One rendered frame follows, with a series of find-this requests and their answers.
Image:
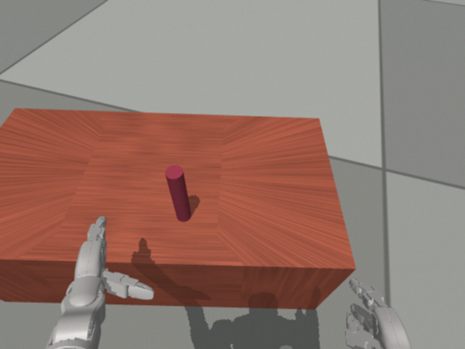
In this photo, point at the left robot arm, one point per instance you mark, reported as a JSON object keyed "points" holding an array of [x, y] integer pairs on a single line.
{"points": [[83, 311]]}

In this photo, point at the can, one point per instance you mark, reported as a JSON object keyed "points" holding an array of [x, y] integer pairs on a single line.
{"points": [[176, 181]]}

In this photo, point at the left robot hand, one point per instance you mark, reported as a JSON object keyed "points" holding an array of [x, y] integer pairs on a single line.
{"points": [[91, 262]]}

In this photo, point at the right robot hand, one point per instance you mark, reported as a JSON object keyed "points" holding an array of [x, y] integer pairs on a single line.
{"points": [[382, 330]]}

